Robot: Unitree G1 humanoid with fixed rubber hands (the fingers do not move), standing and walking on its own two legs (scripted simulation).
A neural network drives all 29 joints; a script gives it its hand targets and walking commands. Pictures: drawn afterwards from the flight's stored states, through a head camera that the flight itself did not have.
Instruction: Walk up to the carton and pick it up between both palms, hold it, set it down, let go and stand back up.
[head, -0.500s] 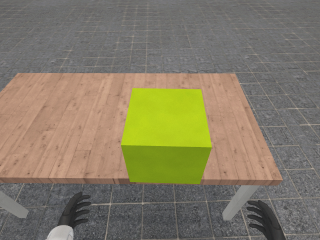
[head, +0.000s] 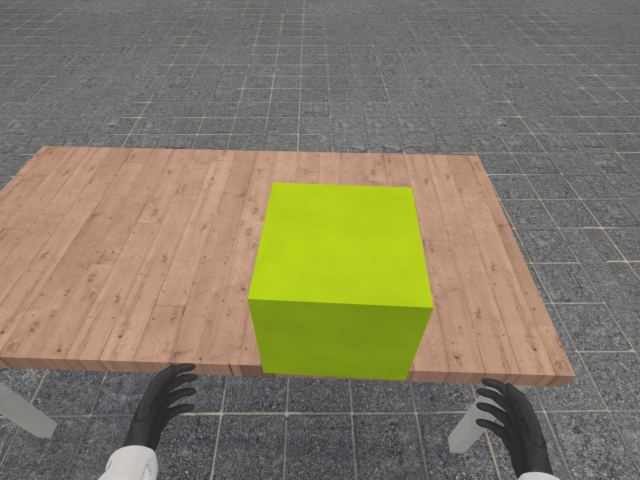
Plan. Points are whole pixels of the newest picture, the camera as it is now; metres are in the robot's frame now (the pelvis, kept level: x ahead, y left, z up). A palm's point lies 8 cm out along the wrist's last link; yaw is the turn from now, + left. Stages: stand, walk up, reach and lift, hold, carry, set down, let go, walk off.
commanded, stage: reach and lift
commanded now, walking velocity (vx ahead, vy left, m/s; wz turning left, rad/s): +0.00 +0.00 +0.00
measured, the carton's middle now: (338, 279) +0.46 +0.03 -0.07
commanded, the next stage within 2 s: none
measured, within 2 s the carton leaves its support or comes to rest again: neither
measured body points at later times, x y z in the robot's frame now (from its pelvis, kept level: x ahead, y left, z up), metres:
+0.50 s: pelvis +0.00 +0.00 +0.00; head +0.01 +0.01 +0.45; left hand +0.26 +0.25 -0.03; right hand +0.27 -0.21 -0.03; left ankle -0.02 +0.10 -0.73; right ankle +0.02 -0.12 -0.73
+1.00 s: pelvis -0.01 -0.01 +0.00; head +0.03 +0.00 +0.45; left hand +0.34 +0.25 +0.02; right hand +0.34 -0.22 +0.01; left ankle -0.02 +0.10 -0.73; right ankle +0.02 -0.12 -0.73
